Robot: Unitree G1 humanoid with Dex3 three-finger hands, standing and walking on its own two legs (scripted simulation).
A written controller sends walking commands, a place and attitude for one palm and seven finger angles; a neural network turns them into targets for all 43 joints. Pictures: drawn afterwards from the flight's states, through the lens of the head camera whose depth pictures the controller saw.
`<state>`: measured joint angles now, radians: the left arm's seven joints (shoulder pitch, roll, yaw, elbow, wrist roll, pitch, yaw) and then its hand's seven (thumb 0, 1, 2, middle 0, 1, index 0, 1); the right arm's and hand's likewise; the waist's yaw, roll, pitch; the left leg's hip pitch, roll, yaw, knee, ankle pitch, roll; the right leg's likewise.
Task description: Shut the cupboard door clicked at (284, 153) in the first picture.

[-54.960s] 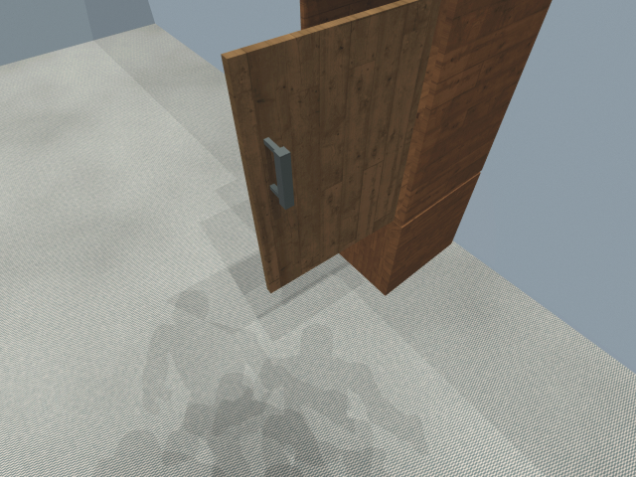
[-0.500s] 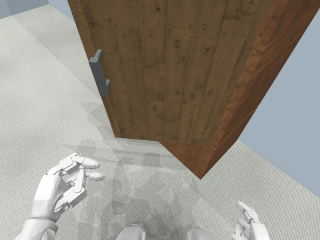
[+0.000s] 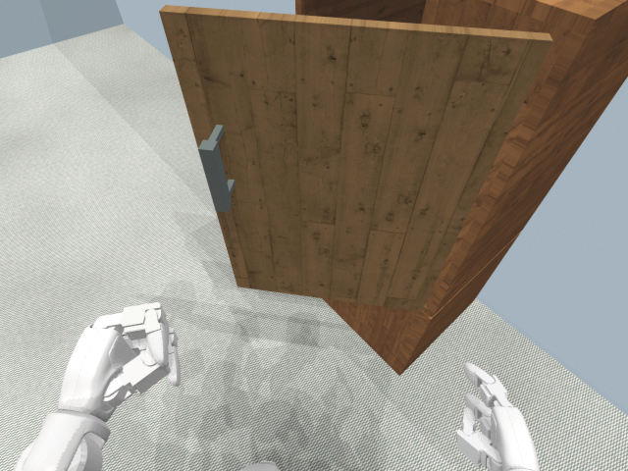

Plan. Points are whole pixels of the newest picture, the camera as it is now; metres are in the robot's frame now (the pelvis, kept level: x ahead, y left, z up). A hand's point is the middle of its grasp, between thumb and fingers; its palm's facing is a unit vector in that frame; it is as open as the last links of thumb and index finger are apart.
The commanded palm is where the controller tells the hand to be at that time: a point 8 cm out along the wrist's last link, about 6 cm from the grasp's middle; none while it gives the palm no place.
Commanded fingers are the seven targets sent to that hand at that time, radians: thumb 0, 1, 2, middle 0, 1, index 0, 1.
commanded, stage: raise the hand and make a fist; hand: left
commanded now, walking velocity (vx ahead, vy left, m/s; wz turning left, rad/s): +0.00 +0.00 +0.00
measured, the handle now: (220, 169) +0.50 +0.19 +0.10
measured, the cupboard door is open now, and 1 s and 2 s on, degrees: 40 40 40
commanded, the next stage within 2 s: bring the fist close to the handle in 0.60 s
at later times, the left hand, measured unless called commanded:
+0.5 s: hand (170, 353) +0.22 +0.17 +0.10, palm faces -0.05 -1.00 -0.03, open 3.1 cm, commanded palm +0.20 +0.23 +0.10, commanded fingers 0.00 0.90 0.90 -1.30 -1.50 -1.30 -1.50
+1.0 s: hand (188, 309) +0.27 +0.17 +0.10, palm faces -0.08 -1.00 -0.02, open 3.1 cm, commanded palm +0.26 +0.22 +0.10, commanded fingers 0.00 0.90 0.90 -1.30 -1.50 -1.30 -1.50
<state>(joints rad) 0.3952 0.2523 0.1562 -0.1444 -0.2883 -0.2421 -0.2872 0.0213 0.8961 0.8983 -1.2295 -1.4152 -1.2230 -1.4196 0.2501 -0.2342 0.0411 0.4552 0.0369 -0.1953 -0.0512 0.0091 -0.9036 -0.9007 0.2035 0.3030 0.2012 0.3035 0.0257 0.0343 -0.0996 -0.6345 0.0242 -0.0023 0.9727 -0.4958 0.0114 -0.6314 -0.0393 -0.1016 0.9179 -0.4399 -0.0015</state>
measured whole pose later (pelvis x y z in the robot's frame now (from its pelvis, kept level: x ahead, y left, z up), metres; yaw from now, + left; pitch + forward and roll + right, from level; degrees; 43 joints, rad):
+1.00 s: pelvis -0.01 -0.01 +0.01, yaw +0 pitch +6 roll +0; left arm 0.07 0.25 0.16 0.11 -0.29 -0.20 -0.30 0.02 0.90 0.90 -1.31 -1.50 -1.30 -1.50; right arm 0.26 -0.26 0.05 0.56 0.05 -0.23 -0.07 0.01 -0.90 -0.90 0.20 0.30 0.20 0.30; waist 0.02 0.04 -0.06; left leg -0.55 0.01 0.01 0.86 -0.42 0.00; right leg -0.56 -0.04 -0.09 0.84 -0.39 -0.01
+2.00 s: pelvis -0.01 -0.01 +0.01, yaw -2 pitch +12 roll +0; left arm -0.55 0.33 0.30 0.84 -0.22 -0.31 -0.31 0.02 0.90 0.90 -1.30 -1.50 -1.30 -1.50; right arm 0.34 -0.28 0.02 0.62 0.05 -0.04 -0.04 0.01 -0.91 -0.90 0.20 0.30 0.20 0.30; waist -0.05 0.02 -0.07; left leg -0.65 0.03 0.05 0.86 -0.42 0.01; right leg -0.68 -0.03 -0.05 0.84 -0.37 -0.01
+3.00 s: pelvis -0.02 +0.00 -0.01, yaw -2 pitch +19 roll -2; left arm -1.00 0.52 0.31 1.23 -0.17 -0.30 -0.43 0.02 0.90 0.90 -1.30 -1.50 -1.30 -1.50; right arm 0.39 -0.31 0.03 0.66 0.04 -0.03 -0.04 0.00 -0.91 -0.90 0.20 0.30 0.20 0.30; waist -0.16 0.04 -0.08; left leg -0.87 0.04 0.02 0.99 -0.45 0.01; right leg -0.88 -0.02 -0.07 0.92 -0.37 -0.01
